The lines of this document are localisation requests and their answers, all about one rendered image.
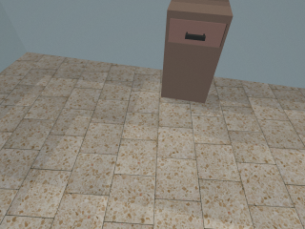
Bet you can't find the cabinet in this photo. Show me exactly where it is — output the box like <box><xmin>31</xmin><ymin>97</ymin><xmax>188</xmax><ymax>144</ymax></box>
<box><xmin>161</xmin><ymin>0</ymin><xmax>234</xmax><ymax>104</ymax></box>

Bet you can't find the handle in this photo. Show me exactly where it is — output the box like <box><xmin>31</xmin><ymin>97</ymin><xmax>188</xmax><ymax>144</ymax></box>
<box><xmin>185</xmin><ymin>32</ymin><xmax>206</xmax><ymax>41</ymax></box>

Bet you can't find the drawer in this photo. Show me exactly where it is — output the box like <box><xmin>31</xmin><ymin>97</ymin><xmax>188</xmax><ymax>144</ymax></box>
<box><xmin>168</xmin><ymin>18</ymin><xmax>227</xmax><ymax>48</ymax></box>

